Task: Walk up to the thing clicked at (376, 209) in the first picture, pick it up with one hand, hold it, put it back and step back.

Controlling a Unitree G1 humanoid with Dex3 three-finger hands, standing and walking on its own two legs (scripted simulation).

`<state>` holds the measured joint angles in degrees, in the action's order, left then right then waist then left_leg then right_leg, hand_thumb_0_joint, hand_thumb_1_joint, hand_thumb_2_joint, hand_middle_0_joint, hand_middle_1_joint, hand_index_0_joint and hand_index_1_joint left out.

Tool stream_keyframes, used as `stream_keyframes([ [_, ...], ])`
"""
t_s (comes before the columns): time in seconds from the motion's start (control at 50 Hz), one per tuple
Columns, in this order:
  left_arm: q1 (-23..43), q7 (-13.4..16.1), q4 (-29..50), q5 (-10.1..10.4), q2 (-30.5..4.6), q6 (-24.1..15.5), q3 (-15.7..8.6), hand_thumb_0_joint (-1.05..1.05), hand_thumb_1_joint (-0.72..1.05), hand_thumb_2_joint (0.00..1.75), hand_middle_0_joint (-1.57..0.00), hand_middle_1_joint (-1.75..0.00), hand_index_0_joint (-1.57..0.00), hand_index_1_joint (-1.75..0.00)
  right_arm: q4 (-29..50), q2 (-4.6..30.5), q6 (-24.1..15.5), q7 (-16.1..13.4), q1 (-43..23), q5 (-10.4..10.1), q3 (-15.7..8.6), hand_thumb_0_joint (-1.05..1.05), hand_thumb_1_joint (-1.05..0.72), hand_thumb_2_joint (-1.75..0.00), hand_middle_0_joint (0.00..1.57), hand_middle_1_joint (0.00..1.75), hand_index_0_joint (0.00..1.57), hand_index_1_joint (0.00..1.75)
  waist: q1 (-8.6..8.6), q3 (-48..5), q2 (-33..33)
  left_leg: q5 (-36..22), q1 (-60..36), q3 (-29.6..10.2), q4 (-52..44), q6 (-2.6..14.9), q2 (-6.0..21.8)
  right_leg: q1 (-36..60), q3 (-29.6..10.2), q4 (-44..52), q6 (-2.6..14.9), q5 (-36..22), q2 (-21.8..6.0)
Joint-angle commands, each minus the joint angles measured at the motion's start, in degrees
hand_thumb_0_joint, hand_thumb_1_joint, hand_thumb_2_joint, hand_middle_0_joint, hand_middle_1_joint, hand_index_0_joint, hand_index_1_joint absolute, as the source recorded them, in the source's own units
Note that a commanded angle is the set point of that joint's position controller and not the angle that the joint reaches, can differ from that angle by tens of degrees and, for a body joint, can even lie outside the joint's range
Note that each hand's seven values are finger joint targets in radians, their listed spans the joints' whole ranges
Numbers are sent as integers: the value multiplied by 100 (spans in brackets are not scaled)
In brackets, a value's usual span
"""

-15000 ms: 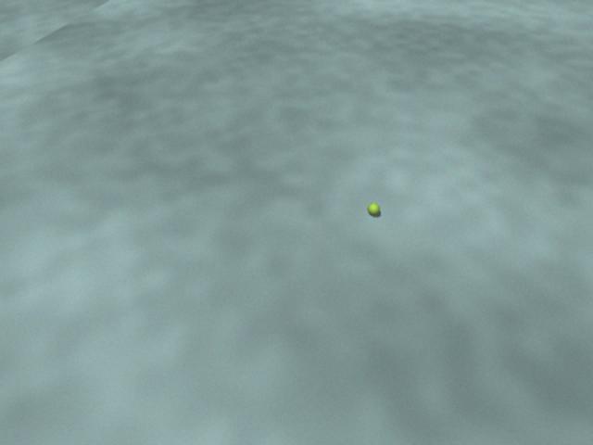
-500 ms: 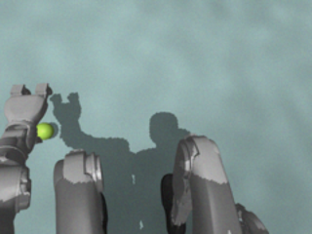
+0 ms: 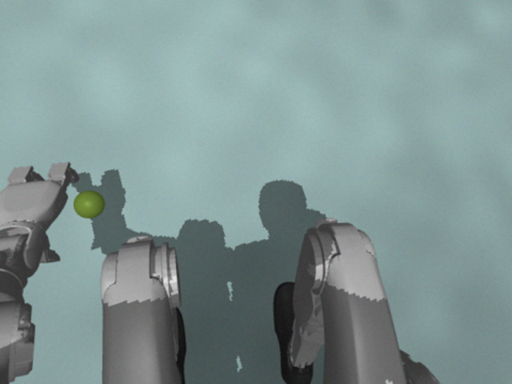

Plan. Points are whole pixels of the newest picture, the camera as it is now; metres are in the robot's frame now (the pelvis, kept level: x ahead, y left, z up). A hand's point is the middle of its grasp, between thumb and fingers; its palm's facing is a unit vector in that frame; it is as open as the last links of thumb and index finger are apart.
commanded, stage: close in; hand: left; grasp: from above
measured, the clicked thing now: (89, 204) +0.42 +0.28 -0.29
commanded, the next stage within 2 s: rest palm in 0.02 s
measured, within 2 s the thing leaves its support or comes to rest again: neither
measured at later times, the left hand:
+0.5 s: hand (75, 204) +0.41 +0.29 -0.24, palm faces -0.48 -0.12 -0.87, open 14.4 cm
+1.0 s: hand (89, 201) +0.41 +0.27 -0.25, palm faces -0.42 -0.09 -0.90, open 14.3 cm
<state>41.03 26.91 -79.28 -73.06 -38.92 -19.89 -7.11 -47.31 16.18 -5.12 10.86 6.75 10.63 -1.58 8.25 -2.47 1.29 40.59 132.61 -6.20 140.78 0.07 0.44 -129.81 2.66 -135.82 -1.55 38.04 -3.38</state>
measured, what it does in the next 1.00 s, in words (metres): stands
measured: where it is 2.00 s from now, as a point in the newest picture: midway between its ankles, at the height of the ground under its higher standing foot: (233, 364)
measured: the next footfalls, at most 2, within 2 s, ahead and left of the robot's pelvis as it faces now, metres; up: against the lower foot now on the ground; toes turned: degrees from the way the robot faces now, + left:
none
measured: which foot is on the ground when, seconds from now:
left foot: down 0.00-1.00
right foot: down 0.00-1.00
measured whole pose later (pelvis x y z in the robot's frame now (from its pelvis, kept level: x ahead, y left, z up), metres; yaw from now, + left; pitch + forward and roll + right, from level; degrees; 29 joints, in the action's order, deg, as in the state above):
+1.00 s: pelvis +0.00 +0.01 -0.03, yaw -5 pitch +28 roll -11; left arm 49.6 44.0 -99.3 -78.3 -44.6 -13.6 -10.4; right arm -47.8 17.9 -14.5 19.4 1.0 19.2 6.5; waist 16.8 2.2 4.4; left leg 43.0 135.1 -11.0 149.0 0.5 1.0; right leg -130.6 6.1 -139.9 -3.2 37.8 -1.3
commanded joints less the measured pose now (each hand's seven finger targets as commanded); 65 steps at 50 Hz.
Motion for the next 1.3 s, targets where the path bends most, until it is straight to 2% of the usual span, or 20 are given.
stream_keyframes([
  [0.0, 1908, 691, 612, -134, -772, -216, 99, 0, -58, 102, -6, -100, -6, -100, 47, 1349, -116, -116, 896, 35, -521, 0, -90, -90, 20, 30, 20, 30, 386, -3608, -1420, -612, -2862, 406, -1584, 109, -165, 1282, 561, 1274, 298, -517, 341],
  [0.04, 2298, 892, 62, -303, -701, -130, 195, 0, -58, 103, -6, -99, -5, -100, -75, 1376, -151, -99, 872, 86, -430, 0, -90, -90, 20, 30, 20, 30, 578, -3221, -1379, -518, -2727, 327, -1618, 145, -172, 1050, 637, 1225, 258, -485, 336],
  [0.1, 2497, 1159, -346, -568, -1236, 61, -64, 0, -56, 103, -7, -99, -6, -100, -189, 1446, -236, -35, 840, 200, -320, 0, -90, -90, 20, 30, 20, 30, 483, -3387, -1638, -839, -2996, 349, -1551, 124, -176, 1055, 705, 984, 221, -744, 326],
  [0.12, 2293, 1254, -419, -566, -1247, 158, -159, 0, -59, 105, -6, -96, -4, -98, -172, 1445, -247, -4, 731, 250, -309, 0, -90, -90, 20, 30, 20, 30, 405, -3449, -1685, -920, -3077, 335, -1584, 106, -173, 1044, 727, 920, 209, -815, 325],
  [0.18, 2408, 1347, -1057, -600, -1075, 402, -6, 0, -59, 104, -6, -97, -4, -99, -166, 1440, -335, 125, 541, 366, -196, 0, -90, -90, 20, 30, 20, 30, 589, -3235, -1763, -877, -2922, 383, -1494, 112, -189, 1004, 758, 894, 169, -853, 362],
  [0.22, 2469, 1384, -938, -613, -1702, 474, -451, 0, -60, 105, -6, -96, -3, -99, -78, 1548, -353, 167, 598, 388, -152, 0, -89, -90, 20, 30, 20, 30, 554, -3347, -1771, -1043, -2826, 411, -1402, 149, -197, 1277, 739, 886, 151, -1030, 341],
  [0.3, 2158, 1335, -1450, -474, -1684, 623, -643, 0, -57, 103, -6, -97, -3, -99, 8, 1502, -382, 316, 578, 511, -60, 0, -89, -90, 20, 30, 20, 30, 607, -3228, -1607, -907, -2511, 413, -1267, 176, -201, 1425, 771, 848, 160, -987, 384],
  [0.36, 2027, 1102, -1350, -384, -1667, 594, -556, 0, -56, 102, -5, -98, -4, -99, 140, 1539, -429, 369, 557, 528, -52, 0, -89, -90, 20, 30, 20, 30, 594, -3254, -1705, -927, -2481, 404, -1208, 192, -211, 1526, 764, 800, 166, -1021, 394],
  [0.42, 1823, 1007, -1074, -259, -1895, 438, -800, 0, -56, 102, -5, -97, -4, -98, 79, 1444, -414, 409, 753, 567, 46, 0, -89, -90, 20, 30, 20, 30, 568, -3507, -1617, -1223, -2454, 373, -1081, 197, -202, 1855, 782, 761, 141, -1299, 410],
  [0.5, 2046, 951, -864, -247, -1854, 145, -620, 0, -55, 100, -5, -98, -5, -99, 7, 1474, -409, 440, 842, 623, 129, 0, -89, -90, 20, 30, 20, 30, 771, -3442, -1628, -1211, -2375, 357, -885, 180, -157, 1946, 758, 753, 148, -1354, 450],
  [0.6, 1948, 1235, -791, -390, -2009, -129, -604, 0, -55, 101, -6, -97, -5, -98, -54, 1681, -500, 455, 841, 735, 156, 0, -89, -90, 20, 30, 20, 30, 747, -3343, -1755, -1098, -2411, 323, -837, 131, -126, 1887, 803, 719, 173, -1193, 502],
  [0.64, 1932, 1384, -930, -469, -2026, -115, -560, 0, -53, 100, -6, -97, -5, -98, -91, 1698, -562, 497, 783, 780, 226, 0, -88, -90, 20, 30, 20, 30, 721, -3270, -1721, -1066, -2362, 294, -833, 121, -115, 1788, 837, 687, 199, -1128, 527],
  [0.66, 1842, 1471, -908, -413, -1713, -94, -370, 0, -54, 101, -6, -96, -4, -97, -155, 1661, -572, 500, 762, 800, 216, 0, -89, -90, 20, 30, 20, 30, 697, -3233, -1728, -974, -2367, 264, -937, 116, -120, 1695, 879, 730, 207, -990, 546],
  [0.78, 2000, 1870, -1457, -522, -1692, 260, -162, 0, -54, 100, -6, -95, -5, -96, -234, 1796, -767, 640, 576, 890, 340, 0, -89, -90, 20, 30, 20, 30, 804, -2859, -1789, -770, -2328, 147, -1006, 85, -88, 1376, 989, 681, 209, -843, 585],
  [0.82, 2089, 1991, -1322, -514, -1886, 379, -289, 0, -54, 100, -6, -96, -5, -97, -150, 1838, -829, 684, 449, 887, 358, 0, -88, -90, 20, 30, 20, 30, 771, -2975, -1887, -844, -2375, 164, -972, 81, -89, 1446, 974, 661, 225, -921, 589],
  [0.86, 2094, 2004, -1518, -469, -1753, 555, -185, 0, -53, 98, -6, -96, -5, -97, -153, 1844, -911, 753, 348, 892, 354, 0, -88, -90, 20, 30, 20, 30, 814, -2789, -1894, -771, -2344, 102, -1002, 80, -64, 1313, 1010, 625, 185, -901, 564],
  [0.88, 2126, 2013, -1414, -455, -1955, 600, -380, 0, -54, 99, -6, -96, -5, -97, -68, 1907, -929, 768, 351, 891, 336, 0, -89, -90, 20, 30, 20, 30, 835, -2869, -1933, -898, -2419, 104, -992, 85, -58, 1410, 1010, 645, 180, -1034, 552],
  [1.02, 1960, 1585, -1768, -173, -2106, 710, -696, 0, -53, 96, -5, -99, -5, -99, -60, 1852, -1006, 850, 554, 785, 336, 0, -89, -90, 20, 30, 20, 30, 937, -2763, -1767, -896, -2201, 178, -850, 154, -85, 1831, 946, 764, 146, -1123, 518],
  [1.14, 2119, 1267, -1547, -48, -1934, 277, -360, 0, -52, 95, -6, -102, -6, -101, -41, 1741, -993, 842, 400, 737, 499, 0, -90, -90, 20, 30, 20, 30, 1008, -2886, -1845, -990, -2446, 56, -771, 128, -50, 1904, 1044, 679, 117, -1255, 545],
  [1.28, 1947, 1712, -1252, -248, -1860, -51, -152, 0, -51, 95, -6, -100, -6, -100, -37, 1936, -941, 857, 255, 852, 529, 0, -89, -90, 20, 30, 20, 30, 936, -2953, -2115, -1314, -2764, -82, -904, 33, 2, 1810, 1194, 567, 162, -1426, 634],
])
